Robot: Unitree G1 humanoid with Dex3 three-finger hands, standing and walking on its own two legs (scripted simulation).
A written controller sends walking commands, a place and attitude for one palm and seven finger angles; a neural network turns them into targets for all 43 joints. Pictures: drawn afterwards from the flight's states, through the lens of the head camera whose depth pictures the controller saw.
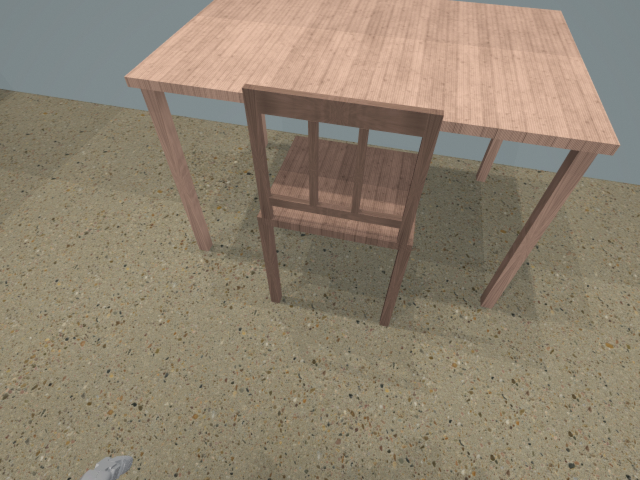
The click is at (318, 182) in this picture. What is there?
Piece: chair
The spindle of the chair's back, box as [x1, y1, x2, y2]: [308, 121, 318, 205]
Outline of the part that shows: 308,121 309,204 316,205 318,122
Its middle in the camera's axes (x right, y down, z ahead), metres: -0.02 -0.17 +0.90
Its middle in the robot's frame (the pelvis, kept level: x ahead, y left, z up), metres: +0.78 +0.06 -0.10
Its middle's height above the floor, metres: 0.66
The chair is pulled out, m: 0.00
